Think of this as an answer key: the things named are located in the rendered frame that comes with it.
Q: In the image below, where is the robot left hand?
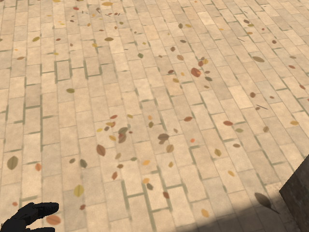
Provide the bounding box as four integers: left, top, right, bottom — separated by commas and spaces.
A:
0, 202, 59, 232

